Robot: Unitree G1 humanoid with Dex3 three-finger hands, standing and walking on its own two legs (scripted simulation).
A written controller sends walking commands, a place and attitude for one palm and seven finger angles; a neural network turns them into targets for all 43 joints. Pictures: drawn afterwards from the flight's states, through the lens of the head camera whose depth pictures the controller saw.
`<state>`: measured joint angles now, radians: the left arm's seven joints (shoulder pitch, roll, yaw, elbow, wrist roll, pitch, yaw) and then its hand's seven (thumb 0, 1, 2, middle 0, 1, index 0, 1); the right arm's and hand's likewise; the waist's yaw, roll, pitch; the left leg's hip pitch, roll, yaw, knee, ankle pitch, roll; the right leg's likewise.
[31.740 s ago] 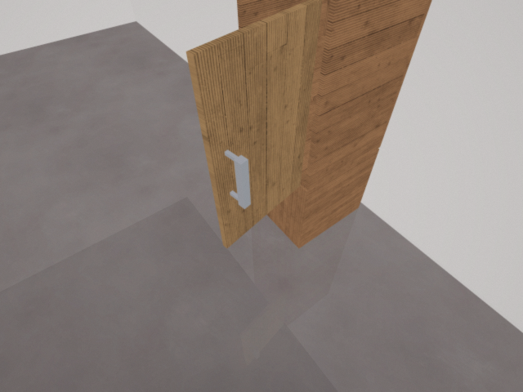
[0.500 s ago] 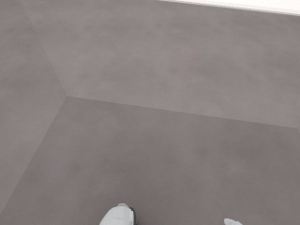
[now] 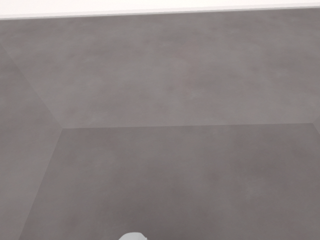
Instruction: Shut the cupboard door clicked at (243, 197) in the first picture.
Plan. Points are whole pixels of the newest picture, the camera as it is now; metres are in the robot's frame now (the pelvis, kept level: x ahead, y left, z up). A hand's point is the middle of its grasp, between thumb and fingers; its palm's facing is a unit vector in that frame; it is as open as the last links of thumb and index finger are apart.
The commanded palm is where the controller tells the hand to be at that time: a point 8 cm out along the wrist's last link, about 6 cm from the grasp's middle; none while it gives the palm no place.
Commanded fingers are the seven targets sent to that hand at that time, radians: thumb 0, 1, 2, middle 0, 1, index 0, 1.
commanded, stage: turn to face it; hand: left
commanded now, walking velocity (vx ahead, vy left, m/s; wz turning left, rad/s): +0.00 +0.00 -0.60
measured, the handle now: out of the picture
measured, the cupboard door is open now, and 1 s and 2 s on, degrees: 71 71 71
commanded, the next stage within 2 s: none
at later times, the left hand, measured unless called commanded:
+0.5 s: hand (96, 208) +0.21 +0.23 -0.14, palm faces -0.25 -0.94 -0.25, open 7.4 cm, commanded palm none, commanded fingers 0.00 0.90 0.90 -0.20 -0.30 -0.20 -0.30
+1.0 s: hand (129, 197) +0.26 +0.14 -0.17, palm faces -0.54 -0.82 -0.19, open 7.4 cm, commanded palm none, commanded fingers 0.00 0.90 0.90 -0.20 -0.30 -0.20 -0.30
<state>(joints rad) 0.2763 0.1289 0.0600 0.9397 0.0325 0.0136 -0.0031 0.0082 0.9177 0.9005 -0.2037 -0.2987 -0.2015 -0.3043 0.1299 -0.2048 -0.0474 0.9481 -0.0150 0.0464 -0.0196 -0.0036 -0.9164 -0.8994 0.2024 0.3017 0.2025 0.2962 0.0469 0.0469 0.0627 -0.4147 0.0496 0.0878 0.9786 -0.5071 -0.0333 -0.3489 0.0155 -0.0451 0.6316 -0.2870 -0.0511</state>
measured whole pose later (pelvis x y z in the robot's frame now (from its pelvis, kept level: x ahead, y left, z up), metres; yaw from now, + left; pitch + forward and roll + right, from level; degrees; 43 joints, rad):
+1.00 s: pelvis +0.07 +0.03 +0.00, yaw -35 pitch +2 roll -1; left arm 0.18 0.24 0.07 0.88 0.02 0.08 -0.02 0.01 0.91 0.90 -0.21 -0.30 -0.20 -0.30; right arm 0.19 -0.23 -0.02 0.86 -0.02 0.01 -0.02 0.00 -0.91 -0.90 0.20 0.30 0.20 0.30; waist 0.00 -0.04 0.08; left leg -0.35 0.06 0.07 0.62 -0.30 -0.02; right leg -0.37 0.04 0.09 0.77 -0.47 0.01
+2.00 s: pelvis +0.08 -0.04 +0.00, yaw -71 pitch +0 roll -1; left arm 0.12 0.27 0.07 0.84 0.03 0.05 -0.04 0.01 0.91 0.90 -0.20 -0.30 -0.20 -0.30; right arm 0.26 -0.26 -0.04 0.89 -0.02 0.03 -0.01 0.00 -0.90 -0.90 0.20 0.30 0.20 0.30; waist -0.01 0.02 0.09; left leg -0.27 0.20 0.23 0.68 -0.40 -0.06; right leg -0.28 -0.02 -0.07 0.59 -0.30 -0.01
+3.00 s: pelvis +0.08 -0.07 +0.01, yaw -100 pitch +1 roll +0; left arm 0.17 0.19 0.04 0.94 0.03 0.03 0.00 0.01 0.91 0.90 -0.21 -0.30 -0.20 -0.30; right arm 0.24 -0.25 -0.04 0.96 -0.01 0.05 -0.02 0.00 -0.91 -0.90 0.20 0.30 0.20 0.30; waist -0.03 0.02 0.05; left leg -0.44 0.08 0.06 0.94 -0.43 -0.08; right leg -0.22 0.00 0.00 0.49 -0.28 -0.01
